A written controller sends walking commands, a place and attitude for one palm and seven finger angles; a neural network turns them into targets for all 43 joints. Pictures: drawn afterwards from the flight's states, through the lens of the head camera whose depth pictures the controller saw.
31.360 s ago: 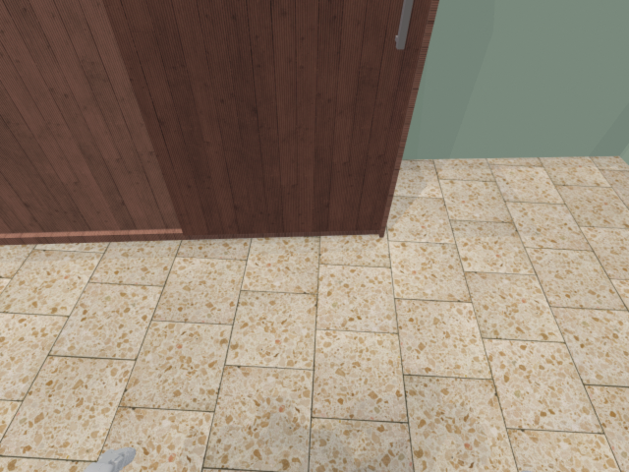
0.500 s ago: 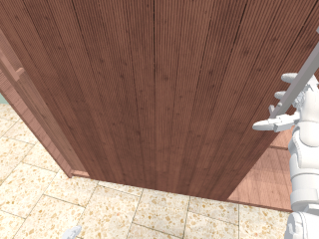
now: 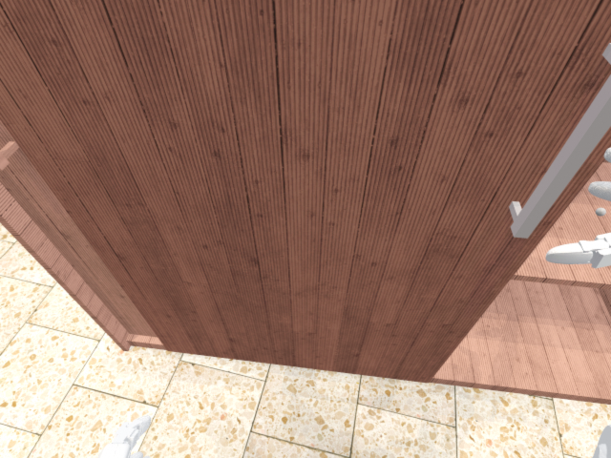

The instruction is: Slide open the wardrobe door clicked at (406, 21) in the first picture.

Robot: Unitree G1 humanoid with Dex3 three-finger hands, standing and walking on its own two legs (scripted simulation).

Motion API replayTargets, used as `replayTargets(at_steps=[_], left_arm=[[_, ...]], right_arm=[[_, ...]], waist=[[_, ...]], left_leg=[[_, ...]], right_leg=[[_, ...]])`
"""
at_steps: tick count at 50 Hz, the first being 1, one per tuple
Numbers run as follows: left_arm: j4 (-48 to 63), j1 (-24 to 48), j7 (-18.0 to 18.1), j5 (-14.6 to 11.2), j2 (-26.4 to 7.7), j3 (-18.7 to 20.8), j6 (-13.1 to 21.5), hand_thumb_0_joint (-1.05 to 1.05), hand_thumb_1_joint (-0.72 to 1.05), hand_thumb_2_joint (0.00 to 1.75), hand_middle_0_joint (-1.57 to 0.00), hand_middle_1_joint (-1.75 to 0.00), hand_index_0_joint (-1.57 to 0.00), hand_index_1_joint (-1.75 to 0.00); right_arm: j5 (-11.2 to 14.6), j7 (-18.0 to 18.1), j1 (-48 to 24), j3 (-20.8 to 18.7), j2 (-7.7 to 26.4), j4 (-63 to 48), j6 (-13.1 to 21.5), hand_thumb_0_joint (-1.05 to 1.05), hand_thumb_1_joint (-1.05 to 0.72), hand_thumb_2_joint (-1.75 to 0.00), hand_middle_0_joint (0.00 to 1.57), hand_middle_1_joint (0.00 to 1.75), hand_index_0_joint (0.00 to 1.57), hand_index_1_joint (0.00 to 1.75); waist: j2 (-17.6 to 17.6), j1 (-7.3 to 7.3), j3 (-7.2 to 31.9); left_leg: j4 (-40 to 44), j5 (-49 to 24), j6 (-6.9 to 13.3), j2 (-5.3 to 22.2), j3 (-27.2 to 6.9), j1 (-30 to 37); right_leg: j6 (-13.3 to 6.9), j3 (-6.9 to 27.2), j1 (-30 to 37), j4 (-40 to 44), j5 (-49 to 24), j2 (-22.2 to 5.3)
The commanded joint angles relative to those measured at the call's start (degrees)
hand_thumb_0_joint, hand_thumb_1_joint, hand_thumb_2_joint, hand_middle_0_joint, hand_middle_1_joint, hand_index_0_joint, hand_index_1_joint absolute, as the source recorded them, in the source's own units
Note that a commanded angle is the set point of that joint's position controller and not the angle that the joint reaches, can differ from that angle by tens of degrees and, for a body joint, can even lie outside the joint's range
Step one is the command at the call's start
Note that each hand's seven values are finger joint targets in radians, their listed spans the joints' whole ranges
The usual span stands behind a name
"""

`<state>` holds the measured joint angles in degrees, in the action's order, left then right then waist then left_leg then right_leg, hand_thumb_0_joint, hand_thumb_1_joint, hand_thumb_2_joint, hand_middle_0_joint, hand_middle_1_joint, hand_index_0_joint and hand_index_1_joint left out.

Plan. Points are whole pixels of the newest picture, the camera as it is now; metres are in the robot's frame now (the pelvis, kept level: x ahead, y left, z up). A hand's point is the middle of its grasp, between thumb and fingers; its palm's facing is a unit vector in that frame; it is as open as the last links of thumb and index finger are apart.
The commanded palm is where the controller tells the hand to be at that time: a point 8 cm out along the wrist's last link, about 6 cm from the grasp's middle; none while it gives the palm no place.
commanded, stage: slip the hand off the handle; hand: right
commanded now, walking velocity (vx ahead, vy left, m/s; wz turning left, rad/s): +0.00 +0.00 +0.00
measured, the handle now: (560, 155) +0.44 -0.28 +0.19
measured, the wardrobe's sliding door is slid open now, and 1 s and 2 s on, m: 0.66 0.66 0.66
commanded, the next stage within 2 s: draw the hand back to the body in 0.72 s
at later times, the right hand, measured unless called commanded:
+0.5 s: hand out of the picture +0.30 -0.32 +0.15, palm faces +0.41 +0.89 -0.20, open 14.7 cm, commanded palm +0.26 -0.35 +0.16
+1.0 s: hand out of the picture +0.23 -0.30 +0.17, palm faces +0.19 +0.98 -0.04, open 14.7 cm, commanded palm +0.19 -0.34 +0.16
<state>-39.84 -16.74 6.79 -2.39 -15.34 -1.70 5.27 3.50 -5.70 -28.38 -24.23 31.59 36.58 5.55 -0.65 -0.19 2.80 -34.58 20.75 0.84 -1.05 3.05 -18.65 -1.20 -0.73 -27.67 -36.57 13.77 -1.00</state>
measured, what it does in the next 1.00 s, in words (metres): stands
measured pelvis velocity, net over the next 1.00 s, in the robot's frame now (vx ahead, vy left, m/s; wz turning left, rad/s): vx -0.02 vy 0.01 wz -0.02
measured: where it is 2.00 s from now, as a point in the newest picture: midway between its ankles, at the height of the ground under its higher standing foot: outside the picture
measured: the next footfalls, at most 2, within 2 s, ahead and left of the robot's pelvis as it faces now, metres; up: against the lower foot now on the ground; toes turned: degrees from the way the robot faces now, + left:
none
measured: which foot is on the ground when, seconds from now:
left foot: down 0.00-1.00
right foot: down 0.00-1.00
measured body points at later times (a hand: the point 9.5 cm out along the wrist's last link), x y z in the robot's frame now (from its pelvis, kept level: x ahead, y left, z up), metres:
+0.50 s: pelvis +0.00 +0.00 +0.00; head -0.01 +0.01 +0.45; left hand +0.16 +0.24 -0.09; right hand +0.27 -0.37 +0.17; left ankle -0.03 +0.11 -0.72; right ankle +0.05 -0.11 -0.72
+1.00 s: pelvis -0.02 +0.01 +0.00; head -0.05 +0.02 +0.45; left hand +0.17 +0.24 -0.07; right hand +0.21 -0.35 +0.17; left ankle -0.03 +0.11 -0.72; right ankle +0.05 -0.11 -0.72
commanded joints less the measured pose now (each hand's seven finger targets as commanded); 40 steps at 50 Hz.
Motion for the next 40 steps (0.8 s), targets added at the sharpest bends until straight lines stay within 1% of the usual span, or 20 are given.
replayTargets(at_steps=[1, 2, 3, 4, 5, 6, 7, 8, 10, 12, 15, 18, 22, 27, 30, 32, 33, 35, 37, 40], left_arm=[[5.9, -0.3, 1.2, 0.0, -9.1, 3.4, 2.1, 0.00, 0.90, 0.90, -0.20, -0.30, -0.20, -0.30], [6.4, -0.5, 1.1, 0.0, -8.8, 3.5, 2.2, 0.00, 0.90, 0.90, -0.20, -0.30, -0.20, -0.30], [6.8, -0.4, 0.8, 0.1, -8.8, 3.7, 2.3, 0.00, 0.90, 0.90, -0.20, -0.30, -0.20, -0.30], [7.3, -0.2, 0.5, 0.2, -8.7, 3.9, 2.3, 0.00, 0.90, 0.90, -0.20, -0.30, -0.20, -0.30], [7.9, 0.1, 0.3, 0.0, -8.7, 4.0, 2.2, 0.00, 0.90, 0.90, -0.20, -0.30, -0.20, -0.30], [8.6, 0.5, 0.1, 0.0, -8.5, 3.9, 2.2, 0.00, 0.90, 0.90, -0.20, -0.30, -0.20, -0.30], [9.0, 0.4, -0.1, 0.0, -8.4, 4.1, 2.2, 0.00, 0.90, 0.90, -0.20, -0.30, -0.20, -0.30], [9.7, 1.2, -0.4, 0.0, -8.3, 4.0, 2.3, 0.00, 0.90, 0.90, -0.20, -0.30, -0.20, -0.30], [10.4, 1.9, -0.7, -0.1, -8.1, 4.0, 2.2, 0.00, 0.90, 0.90, -0.20, -0.30, -0.20, -0.30], [10.8, 2.5, -0.4, -0.2, -8.1, 4.0, 2.2, 0.00, 0.90, 0.90, -0.20, -0.30, -0.20, -0.30], [11.5, 4.6, -0.5, -0.2, -7.2, 3.7, 2.8, 0.00, 0.90, 0.90, -0.20, -0.30, -0.20, -0.30], [11.6, 5.6, -0.2, 0.1, -6.8, 3.4, 3.5, 0.00, 0.90, 0.90, -0.20, -0.30, -0.20, -0.30], [10.9, 6.5, 0.6, -0.2, -6.7, 3.0, 4.1, 0.00, 0.90, 0.90, -0.20, -0.30, -0.20, -0.30], [10.6, 8.5, 1.8, -0.5, -6.2, 2.2, 5.4, 0.00, 0.90, 0.90, -0.20, -0.30, -0.20, -0.30], [10.9, 9.4, 1.7, -0.3, -6.0, 2.0, 6.5, 0.00, 0.90, 0.90, -0.20, -0.30, -0.20, -0.30], [10.7, 9.3, 1.7, -0.2, -6.0, 1.8, 6.9, 0.00, 0.90, 0.90, -0.20, -0.30, -0.20, -0.30], [10.7, 9.7, 1.7, -0.1, -5.8, 1.8, 7.2, 0.00, 0.90, 0.90, -0.20, -0.30, -0.20, -0.30], [10.9, 10.1, 1.5, -0.1, -5.6, 1.8, 7.4, 0.00, 0.90, 0.90, -0.20, -0.30, -0.20, -0.30], [10.4, 10.3, 1.7, -0.3, -5.6, 1.6, 7.4, 0.00, 0.90, 0.90, -0.20, -0.30, -0.20, -0.30], [10.4, 11.3, 1.9, -0.4, -5.2, 1.2, 8.0, 0.00, 0.90, 0.90, -0.20, -0.30, -0.20, -0.30]], right_arm=[[1.8, -2.4, -23.9, -3.7, 18.1, -9.7, 4.6, 0.00, 0.55, -0.20, 0.25, 1.15, 0.25, 1.15], [2.5, -2.6, -22.0, -3.1, 16.6, -10.9, 4.9, 0.00, 0.55, -0.20, 0.25, 1.15, 0.25, 1.15], [2.7, -2.8, -19.6, -4.7, 17.5, -12.1, 4.9, 0.00, 0.55, -0.20, 0.25, 1.15, 0.25, 1.15], [3.0, -2.9, -17.0, -4.5, 16.5, -13.4, 5.0, 0.00, 0.55, -0.20, 0.25, 1.15, 0.25, 1.15], [3.4, -2.9, -13.5, -5.7, 17.0, -14.0, 5.0, 0.00, 0.55, -0.20, 0.25, 1.15, 0.25, 1.15], [3.8, -3.0, -12.0, -4.8, 15.2, -16.0, 4.9, 0.00, 0.55, -0.20, 0.25, 1.15, 0.25, 1.15], [4.1, -2.6, -9.3, -6.8, 16.7, -17.5, 5.3, 0.00, 0.55, -0.20, 0.25, 1.15, 0.25, 1.15], [4.2, -2.5, -7.8, -6.5, 16.1, -20.8, 5.2, 0.00, 0.55, -0.20, 0.25, 1.15, 0.25, 1.15], [4.8, -1.8, -3.8, -7.8, 15.7, -23.8, 4.5, 0.00, 0.55, -0.20, 0.25, 1.15, 0.25, 1.15], [5.5, -0.9, -0.7, -10.6, 17.5, -26.0, 3.7, 0.00, 0.55, -0.20, 0.25, 1.15, 0.25, 1.15], [6.0, 0.1, 1.7, -9.3, 14.1, -32.8, 2.9, 0.00, 0.55, -0.20, 0.25, 1.15, 0.25, 1.15], [5.6, 1.0, 3.8, -8.7, 13.3, -37.9, 2.0, 0.00, 0.55, -0.20, 0.25, 1.15, 0.25, 1.15], [6.8, 0.0, 7.5, -7.7, 11.0, -37.5, 0.4, 0.00, 0.55, -0.20, 0.25, 1.15, 0.25, 1.15], [7.6, -1.6, 5.4, -4.4, 8.3, -39.1, -0.8, 0.00, 0.55, -0.20, 0.25, 1.15, 0.25, 1.15], [7.6, -1.9, 9.0, -3.9, 7.7, -41.8, -0.1, 0.00, 0.55, -0.20, 0.25, 1.15, 0.25, 1.15], [7.7, -1.8, 11.3, -5.0, 8.8, -42.4, 0.4, 0.00, 0.55, -0.20, 0.25, 1.15, 0.25, 1.15], [8.1, -1.8, 11.4, -5.5, 8.9, -43.7, 0.6, 0.00, 0.55, -0.20, 0.25, 1.15, 0.25, 1.15], [8.9, -1.9, 16.5, -7.9, 9.7, -43.8, 0.6, 0.00, 0.55, -0.20, 0.25, 1.15, 0.25, 1.15], [9.7, -1.8, 16.8, -10.3, 11.8, -43.0, 0.5, 0.00, 0.55, -0.20, 0.25, 1.15, 0.25, 1.15], [9.8, -2.0, 14.3, -8.9, 10.4, -43.4, 0.2, 0.00, 0.55, -0.20, 0.25, 1.15, 0.25, 1.15]], waist=[[-5.0, 2.25, 15.0], [-4.9, 1.62, 15.9], [-5.3, 0.59, 17.9], [-5.0, 0.16, 19.2], [-5.0, -0.71, 19.0], [-4.8, -0.73, 18.8], [-4.0, -1.61, 19.1], [-5.8, -1.88, 19.4], [-5.1, -2.28, 18.2], [-2.9, -2.80, 16.1], [-4.9, -2.58, 15.3], [-7.2, -2.38, 14.7], [-3.6, -1.79, 10.5], [-4.1, -0.87, 8.1], [-6.0, -1.77, 9.2], [-4.5, -2.25, 9.7], [-5.4, -2.37, 10.2], [-4.2, -3.41, 10.3], [-2.5, -3.61, 8.4], [-4.7, -2.83, 6.1]], left_leg=[[5.8, -12.3, 0.3, -0.7, -1.7, -6.8], [5.6, -13.6, 0.4, -0.8, -1.6, -5.7], [5.0, -14.9, 0.5, -0.8, -1.6, -4.8], [4.6, -16.1, 0.4, -0.9, -1.4, -4.0], [4.3, -16.5, 0.6, -1.1, -1.3, -3.7], [4.1, -16.9, 0.4, -1.1, -1.1, -3.7], [3.8, -18.2, 0.6, -1.2, -1.0, -2.0], [3.5, -19.0, 0.5, -1.2, -1.0, -2.0], [3.4, -18.8, 0.4, -1.3, -0.8, -2.0], [3.9, -18.2, 0.3, -1.4, -0.7, -1.1], [3.9, -17.2, 0.2, -1.4, -0.6, -1.9], [4.2, -15.6, 0.3, -1.4, -0.6, -2.3], [5.8, -12.6, 0.1, -1.3, -0.6, -3.2], [7.4, -8.1, 0.1, -0.9, -0.9, -5.2], [7.2, -7.6, 0.3, -0.8, -0.8, -4.5], [7.4, -8.1, 0.3, -0.8, -0.9, -3.4], [7.5, -9.0, 0.2, -0.7, -1.1, -3.0], [7.5, -9.4, 0.1, -0.6, -1.0, -1.7], [8.3, -8.6, -0.1, -0.4, -1.3, -1.5], [8.9, -6.2, -0.2, -0.3, -1.7, -3.3]], right_leg=[[-1.4, 2.0, 17.4, 3.0, -9.0, 0.3], [-1.6, 1.8, 17.6, 2.7, -10.3, 0.5], [-1.5, 1.9, 18.1, 2.5, -11.8, 0.5], [-1.5, 1.8, 18.7, 2.3, -13.3, 0.4], [-1.4, 1.9, 18.5, 2.4, -14.1, 0.4], [-1.4, 1.7, 18.4, 2.4, -14.5, 0.4], [-1.6, 1.5, 18.0, 2.1, -16.0, 0.3], [-1.6, 1.4, 18.4, 2.3, -17.0, 0.4], [-1.5, 1.3, 18.0, 2.6, -16.9, 0.3], [-1.6, 1.0, 16.1, 2.9, -15.4, 0.2], [-1.5, 1.0, 17.3, 3.8, -14.7, 0.2], [-1.4, 1.2, 18.2, 4.1, -13.6, 0.2], [-1.3, 1.4, 16.9, 4.9, -9.2, 0.1], [-1.3, 2.1, 17.7, 6.1, -4.0, 0.3], [-1.1, 2.7, 18.7, 6.7, -3.5, 0.5], [-1.2, 2.5, 18.5, 6.4, -4.0, 0.6], [-1.2, 2.2, 18.6, 6.2, -4.7, 0.7], [-1.0, 1.9, 17.7, 6.4, -5.1, 0.9], [-1.0, 1.6, 16.1, 6.4, -4.1, 0.9], [-0.9, 1.4, 16.0, 6.8, -2.0, 1.1]])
